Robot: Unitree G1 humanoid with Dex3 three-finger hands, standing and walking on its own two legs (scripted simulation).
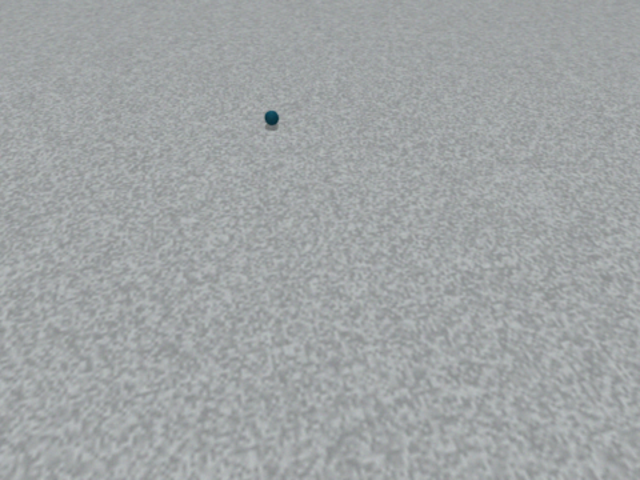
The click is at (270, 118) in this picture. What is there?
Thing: free ball
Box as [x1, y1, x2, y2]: [265, 111, 278, 124]
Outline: 268,111 265,114 265,120 269,124 274,124 277,121 278,116 274,111
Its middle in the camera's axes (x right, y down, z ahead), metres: -0.28 -0.69 +2.23
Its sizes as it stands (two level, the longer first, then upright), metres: 0.078 0.078 0.078
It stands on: the floor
